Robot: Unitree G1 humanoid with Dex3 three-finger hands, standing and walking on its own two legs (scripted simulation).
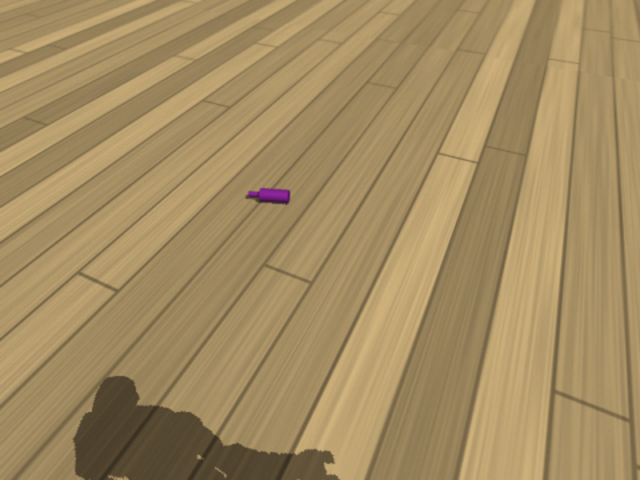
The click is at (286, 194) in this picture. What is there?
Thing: lying bottle
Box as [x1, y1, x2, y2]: [248, 188, 289, 202]
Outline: 248,192 249,196 258,196 259,200 263,201 288,202 289,200 289,190 260,188 258,192
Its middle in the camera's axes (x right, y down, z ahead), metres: -0.25 -0.22 +1.90
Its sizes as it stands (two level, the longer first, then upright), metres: 0.194 0.063 0.063
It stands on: the floor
